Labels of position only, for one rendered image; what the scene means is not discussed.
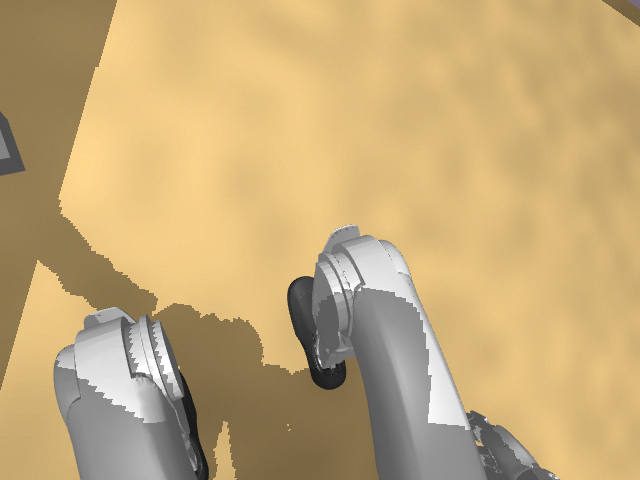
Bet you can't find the left robot foot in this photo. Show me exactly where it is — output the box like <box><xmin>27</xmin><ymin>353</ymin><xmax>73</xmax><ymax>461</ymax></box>
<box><xmin>179</xmin><ymin>371</ymin><xmax>209</xmax><ymax>480</ymax></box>

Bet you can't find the right robot foot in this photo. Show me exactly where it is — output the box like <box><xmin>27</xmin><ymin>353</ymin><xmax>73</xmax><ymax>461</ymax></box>
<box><xmin>287</xmin><ymin>276</ymin><xmax>346</xmax><ymax>390</ymax></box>

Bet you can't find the right robot hand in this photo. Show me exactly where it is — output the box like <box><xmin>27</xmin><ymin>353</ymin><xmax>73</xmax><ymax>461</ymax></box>
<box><xmin>466</xmin><ymin>410</ymin><xmax>540</xmax><ymax>480</ymax></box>

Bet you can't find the carton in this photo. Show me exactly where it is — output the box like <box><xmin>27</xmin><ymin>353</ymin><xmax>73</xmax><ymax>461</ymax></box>
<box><xmin>0</xmin><ymin>112</ymin><xmax>26</xmax><ymax>176</ymax></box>

